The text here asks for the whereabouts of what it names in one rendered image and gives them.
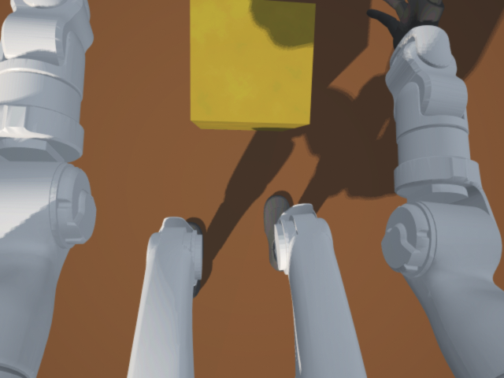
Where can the robot right forearm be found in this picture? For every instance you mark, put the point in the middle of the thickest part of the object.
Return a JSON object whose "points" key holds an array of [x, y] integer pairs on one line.
{"points": [[432, 130]]}

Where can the robot left forearm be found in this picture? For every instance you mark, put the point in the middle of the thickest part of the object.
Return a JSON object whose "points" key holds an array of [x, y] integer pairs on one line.
{"points": [[42, 63]]}

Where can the robot right upper arm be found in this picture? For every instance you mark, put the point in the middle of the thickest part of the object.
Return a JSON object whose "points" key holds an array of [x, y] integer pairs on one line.
{"points": [[448, 255]]}

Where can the right robot shin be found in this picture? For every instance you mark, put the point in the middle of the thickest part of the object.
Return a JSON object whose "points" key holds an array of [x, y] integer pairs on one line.
{"points": [[304, 209]]}

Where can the robot right hand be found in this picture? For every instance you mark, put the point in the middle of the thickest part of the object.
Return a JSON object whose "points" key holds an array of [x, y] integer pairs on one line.
{"points": [[414, 14]]}

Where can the robot left upper arm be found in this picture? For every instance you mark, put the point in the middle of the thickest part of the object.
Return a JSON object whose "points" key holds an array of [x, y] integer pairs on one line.
{"points": [[45, 209]]}

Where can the carton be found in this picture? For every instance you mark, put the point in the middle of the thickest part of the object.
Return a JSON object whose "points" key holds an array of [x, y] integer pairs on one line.
{"points": [[251, 64]]}

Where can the robot right foot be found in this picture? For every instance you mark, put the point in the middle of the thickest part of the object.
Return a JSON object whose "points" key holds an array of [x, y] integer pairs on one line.
{"points": [[273, 209]]}

